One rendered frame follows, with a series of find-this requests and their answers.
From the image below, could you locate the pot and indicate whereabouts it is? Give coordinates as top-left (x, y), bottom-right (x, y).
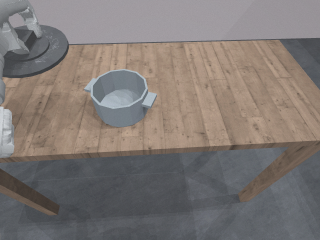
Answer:
top-left (84, 69), bottom-right (157, 127)

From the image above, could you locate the left robot upper arm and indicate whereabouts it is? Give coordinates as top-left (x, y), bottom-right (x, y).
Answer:
top-left (0, 106), bottom-right (15, 240)

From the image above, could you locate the knob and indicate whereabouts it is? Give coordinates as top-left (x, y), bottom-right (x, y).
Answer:
top-left (14, 29), bottom-right (37, 50)

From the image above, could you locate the lid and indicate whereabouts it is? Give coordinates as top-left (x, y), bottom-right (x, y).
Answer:
top-left (2, 24), bottom-right (69, 78)

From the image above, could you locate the table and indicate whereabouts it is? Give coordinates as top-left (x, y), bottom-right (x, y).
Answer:
top-left (0, 40), bottom-right (320, 216)

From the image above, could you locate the left robot hand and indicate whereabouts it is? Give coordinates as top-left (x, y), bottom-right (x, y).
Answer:
top-left (2, 0), bottom-right (42, 55)

